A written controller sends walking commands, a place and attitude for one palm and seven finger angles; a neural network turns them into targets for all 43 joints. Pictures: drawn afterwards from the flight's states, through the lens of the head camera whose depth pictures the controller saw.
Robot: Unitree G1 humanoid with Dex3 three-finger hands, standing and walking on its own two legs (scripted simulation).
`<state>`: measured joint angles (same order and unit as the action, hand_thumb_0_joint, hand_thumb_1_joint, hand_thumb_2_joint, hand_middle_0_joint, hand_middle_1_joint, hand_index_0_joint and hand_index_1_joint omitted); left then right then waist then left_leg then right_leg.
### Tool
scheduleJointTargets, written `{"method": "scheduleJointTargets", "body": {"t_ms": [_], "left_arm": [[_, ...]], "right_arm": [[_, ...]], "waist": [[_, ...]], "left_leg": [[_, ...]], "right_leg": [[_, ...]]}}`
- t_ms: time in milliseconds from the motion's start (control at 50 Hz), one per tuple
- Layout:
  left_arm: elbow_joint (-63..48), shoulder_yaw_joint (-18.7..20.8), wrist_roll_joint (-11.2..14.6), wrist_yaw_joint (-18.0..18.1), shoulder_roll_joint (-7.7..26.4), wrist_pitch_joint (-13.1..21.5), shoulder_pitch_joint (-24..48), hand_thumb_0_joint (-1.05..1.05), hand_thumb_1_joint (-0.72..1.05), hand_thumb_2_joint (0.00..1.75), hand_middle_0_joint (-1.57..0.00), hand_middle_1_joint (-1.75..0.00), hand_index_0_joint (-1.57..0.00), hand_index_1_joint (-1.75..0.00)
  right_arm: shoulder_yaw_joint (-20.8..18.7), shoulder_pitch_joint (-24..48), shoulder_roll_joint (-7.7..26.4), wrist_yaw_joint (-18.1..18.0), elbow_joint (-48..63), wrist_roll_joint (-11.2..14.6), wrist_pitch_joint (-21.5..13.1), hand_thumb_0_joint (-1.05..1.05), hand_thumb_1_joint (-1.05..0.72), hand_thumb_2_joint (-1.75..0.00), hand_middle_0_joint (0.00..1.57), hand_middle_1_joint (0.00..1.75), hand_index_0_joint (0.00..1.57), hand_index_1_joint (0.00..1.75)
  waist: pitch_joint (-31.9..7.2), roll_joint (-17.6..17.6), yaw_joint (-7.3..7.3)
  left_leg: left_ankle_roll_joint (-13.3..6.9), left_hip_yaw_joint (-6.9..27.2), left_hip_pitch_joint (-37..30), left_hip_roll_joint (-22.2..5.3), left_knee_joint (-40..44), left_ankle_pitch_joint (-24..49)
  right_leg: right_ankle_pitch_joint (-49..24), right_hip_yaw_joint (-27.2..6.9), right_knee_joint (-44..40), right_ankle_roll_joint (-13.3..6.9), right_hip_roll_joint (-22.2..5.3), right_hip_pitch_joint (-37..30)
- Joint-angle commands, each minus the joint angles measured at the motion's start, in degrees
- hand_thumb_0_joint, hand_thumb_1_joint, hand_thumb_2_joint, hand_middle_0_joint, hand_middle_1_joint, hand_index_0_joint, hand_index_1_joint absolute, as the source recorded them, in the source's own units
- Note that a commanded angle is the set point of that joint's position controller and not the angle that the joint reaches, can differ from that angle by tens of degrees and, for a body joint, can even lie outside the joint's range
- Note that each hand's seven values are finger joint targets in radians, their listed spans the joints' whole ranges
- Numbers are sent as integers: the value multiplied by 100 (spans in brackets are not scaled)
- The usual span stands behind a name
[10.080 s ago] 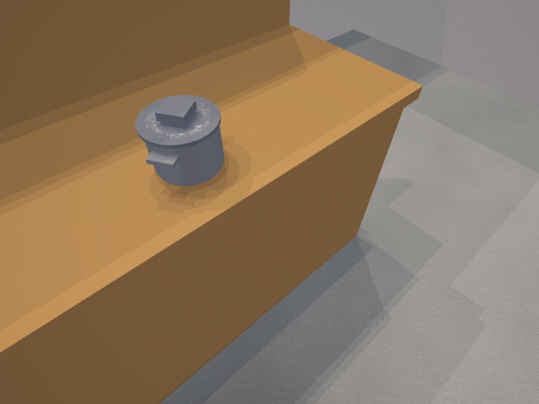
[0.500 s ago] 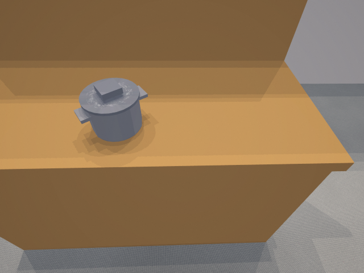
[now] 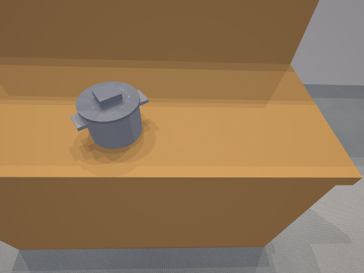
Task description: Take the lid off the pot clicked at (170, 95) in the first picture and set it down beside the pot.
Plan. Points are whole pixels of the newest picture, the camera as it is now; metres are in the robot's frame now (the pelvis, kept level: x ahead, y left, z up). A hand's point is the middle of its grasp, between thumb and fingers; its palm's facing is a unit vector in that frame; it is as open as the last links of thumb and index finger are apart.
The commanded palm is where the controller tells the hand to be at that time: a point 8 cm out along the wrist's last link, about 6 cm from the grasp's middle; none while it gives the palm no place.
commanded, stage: look again from close up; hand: left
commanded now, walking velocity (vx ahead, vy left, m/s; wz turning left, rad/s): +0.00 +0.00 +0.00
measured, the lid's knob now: (107, 94) +0.48 +0.23 +0.13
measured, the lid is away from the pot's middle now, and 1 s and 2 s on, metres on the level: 0.00 0.00 0.00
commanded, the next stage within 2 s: shuffle to correct the standing spot in 0.44 s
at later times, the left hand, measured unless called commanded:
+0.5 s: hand out of the picture +0.00 +0.17 -0.17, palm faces +0.04 -0.98 -0.19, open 7.3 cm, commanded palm none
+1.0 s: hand out of the picture -0.03 +0.28 -0.20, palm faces +0.09 -0.96 -0.26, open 7.4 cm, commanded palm none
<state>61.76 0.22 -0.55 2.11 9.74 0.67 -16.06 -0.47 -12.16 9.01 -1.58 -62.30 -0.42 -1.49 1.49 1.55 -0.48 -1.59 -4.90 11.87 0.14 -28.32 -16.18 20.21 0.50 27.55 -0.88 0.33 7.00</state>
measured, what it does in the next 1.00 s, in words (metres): steps on the spot: left foot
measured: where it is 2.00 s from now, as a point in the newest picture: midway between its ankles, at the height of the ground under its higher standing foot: outside the picture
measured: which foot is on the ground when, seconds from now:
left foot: down 0.00-0.70, up 0.72-0.92, down 0.94-1.00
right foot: down 0.00-0.92, up 0.94-1.00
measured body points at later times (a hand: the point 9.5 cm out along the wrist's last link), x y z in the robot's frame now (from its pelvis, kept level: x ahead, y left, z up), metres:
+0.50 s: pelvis +0.00 +0.00 +0.00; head +0.01 +0.00 +0.45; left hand +0.00 +0.22 -0.16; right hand +0.01 -0.23 -0.15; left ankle -0.01 +0.10 -0.74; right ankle -0.06 -0.11 -0.74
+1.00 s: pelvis -0.02 +0.07 -0.02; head +0.00 +0.09 +0.43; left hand -0.04 +0.33 -0.18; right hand +0.08 -0.18 -0.15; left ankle +0.03 +0.20 -0.74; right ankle -0.07 -0.09 -0.70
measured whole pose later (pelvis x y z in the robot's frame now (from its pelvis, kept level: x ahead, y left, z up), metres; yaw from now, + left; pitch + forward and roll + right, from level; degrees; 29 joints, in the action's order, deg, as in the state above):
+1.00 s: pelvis -0.02 +0.07 -0.02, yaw +2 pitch -2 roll +1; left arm 57.6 3.4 -1.5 2.0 14.9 -2.5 -18.1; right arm -2.3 -10.8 10.9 -0.1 -52.5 -1.5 -0.4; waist 4.3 4.4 -1.1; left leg -0.5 -1.4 21.3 -0.2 -38.3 -14.8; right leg 31.7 -2.5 55.7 -0.1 -3.8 19.1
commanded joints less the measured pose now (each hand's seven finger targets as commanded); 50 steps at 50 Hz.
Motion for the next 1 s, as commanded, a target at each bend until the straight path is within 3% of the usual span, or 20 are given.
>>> {"method": "scheduleJointTargets", "body": {"t_ms": [0, 380, 500, 540, 580, 640, 660, 680, 720, 740, 780, 820, 840, 860, 880, 900, 920, 940, 960, 980], "left_arm": [[-172, 113, -18, 41, 632, 92, -440, 0, 90, 90, -20, -30, -20, -30], [-44, 92, -6, 44, 566, 77, -513, 0, 90, 90, -20, -30, -20, -30], [-7, 95, 0, 38, 548, 93, -622, 0, 90, 90, -20, -30, -20, -30], [-7, 113, 2, 52, 554, 89, -627, 0, 90, 90, -20, -30, -20, -30], [-49, 203, 3, 74, 705, 65, -652, 0, 90, 90, -20, -30, -20, -30], [-167, 365, -18, 115, 968, 16, -818, 0, 90, 90, -20, -30, -20, -30], [-211, 426, -33, 129, 1065, 2, -876, 0, 90, 90, -20, -30, -20, -30], [-260, 461, -58, 147, 1102, -2, -946, 0, 90, 90, -20, -30, -20, -30], [-373, 522, -127, 189, 1170, 15, -1063, 0, 90, 90, -20, -30, -20, -30], [-451, 531, -162, 193, 1192, 28, -875, 0, 90, 90, -20, -30, -20, -30], [-631, 544, -201, 176, 1266, 49, -528, 0, 90, 90, -20, -30, -20, -30], [-780, 538, -183, 117, 1371, 31, -213, 0, 90, 90, -20, -30, -20, -30], [-806, 513, -183, 80, 1354, 15, -77, 0, 90, 90, -20, -30, -20, -30], [-827, 479, -165, 45, 1259, -20, -39, 0, 90, 90, -20, -30, -20, -30], [-924, 405, -134, 12, 936, -76, -136, 0, 90, 90, -20, -30, -20, -30], [-1063, 332, -97, -4, 650, -121, -164, 0, 90, 90, -20, -30, -20, -30], [-1202, 321, -37, -16, 628, -124, -230, 0, 90, 90, -20, -30, -20, -30], [-1069, 285, -105, -9, 509, -136, -223, 0, 90, 90, -20, -30, -20, -30], [-912, 276, -119, -13, 515, -142, -271, 0, 90, 90, -20, -30, -20, -30], [-805, 280, -114, -62, 649, -134, -407, 0, 90, 90, -20, -30, -20, -30]], "right_arm": [[-89, -310, 592, -50, 146, 7, -47, 0, -90, -90, 20, 30, 20, 30], [-41, -476, 576, -67, -61, 8, -22, 0, -90, -90, 20, 30, 20, 30], [-25, -586, 518, -68, -103, 18, -36, 0, -90, -90, 20, 30, 20, 30], [-39, -592, 557, -73, -95, 14, -18, 0, -90, -90, 20, 30, 20, 30], [-66, -531, 593, -69, 13, 21, 38, 0, -90, -90, 20, 30, 20, 30], [-147, -383, 616, -54, 329, 11, 129, 0, -90, -90, 20, 30, 20, 30], [-178, -317, 603, -48, 449, 7, 164, 0, -90, -90, 20, 30, 20, 30], [-212, -134, 569, -39, 570, -1, 201, 0, -90, -90, 20, 30, 20, 30], [-254, 241, 583, -23, 865, -8, 238, 0, -90, -90, 20, 30, 20, 30], [-269, 281, 553, 2, 986, 7, 254, 0, -90, -90, 20, 30, 20, 30], [-268, 264, 480, 79, 1140, 30, 297, 0, -90, -90, 20, 30, 20, 30], [-260, 29, 420, 142, 1148, 33, 283, 0, -90, -90, 20, 30, 20, 30], [-257, -381, 377, 153, 1028, 21, 236, 0, -90, -90, 20, 30, 20, 30], [-256, -845, 488, 151, 871, 4, 176, 0, -90, -90, 20, 30, 20, 30], [-331, -1164, 937, 134, 791, -50, 109, 0, -90, -90, 20, 30, 20, 30], [-436, -1383, 1391, 119, 854, -74, 103, 0, -90, -90, 20, 30, 20, 30], [-457, -1197, 1539, 94, 1000, -114, 166, 0, -90, -90, 20, 30, 20, 30], [-389, -820, 1354, 96, 1005, -182, 143, 0, -90, -90, 20, 30, 20, 30], [-341, -341, 1146, 75, 1063, -165, 125, 0, -90, -90, 20, 30, 20, 30], [-289, -39, 991, 69, 1110, -146, 99, 0, -90, -90, 20, 30, 20, 30]], "waist": [[-40, -37, 7], [201, -149, 15], [145, 12, -16], [189, -196, -16], [194, -270, -75], [104, 230, -198], [123, 571, -233], [268, 780, -326], [344, 711, -472], [381, 646, -354], [283, 710, -190], [222, 796, 21], [196, 894, 218], [94, 671, 385], [-54, -693, 437], [-161, -1691, 460], [0, -1131, 371], [129, -1085, 194], [234, -1571, 30], [305, -1447, -106]], "left_leg": [[-130, 674, -485, -632, 355, 1805], [-103, 685, -535, -648, 576, 1611], [-117, 692, -532, -650, 559, 1644], [-93, 686, -458, -617, 505, 1677], [-55, 667, -194, -567, 311, 1664], [65, 439, 584, -297, -428, 1201], [142, 298, 935, -153, -876, 732], [221, 238, 1422, -65, -1384, -521], [278, 633, 2182, -145, -2567, -1626], [284, 804, 2297, -201, -2749, -1676], [312, 701, 1971, -181, -2423, -1465], [320, 328, 849, -42, -1515, -714], [309, 25, 13, 147, -800, -156], [254, 67, -745, 124, -181, 284], [-74, 1180, -1109, -719, 379, 542], [-654, 2690, -682, -1780, 1167, 505], [-1093, 3138, 232, -2025, 1506, -550], [-1067, 3341, 717, -1855, 1748, -1921], [-933, 3098, 1101, -1600, 1839, -2287], [-772, 2628, 1339, -1393, 1830, -2041]], "right_leg": [[-2128, -489, -418, -128, -624, 364], [-1895, -470, -642, -126, -650, 338], [-1988, -433, -701, -114, -647, 219], [-2088, -479, -675, -153, -734, 224], [-2320, -571, -506, -242, -894, 127], [-2901, -968, -446, -541, -1466, -326], [-3195, -1228, -501, -769, -1804, -450], [-3584, -1548, -564, -1102, -2190, -526], [-4059, -1932, -533, -1567, -2640, -662], [-4081, -1747, -432, -1538, -2584, -561], [-3892, -1322, -324, -1263, -2329, -207], [-3105, -890, -293, -871, -2031, 680], [-2621, -619, -113, -617, -1712, 1130], [-2032, -342, 490, -392, -1310, 1452], [-463, 116, 1690, -79, -605, 1926], [1794, 221, 2926, 156, 2, 2232], [1818, -93, 3544, 24, -47, 2104], [1509, -191, 3838, -54, -130, 2127], [1071, -329, 3859, -59, -283, 2097], [815, -288, 3685, -51, -321, 1868]]}}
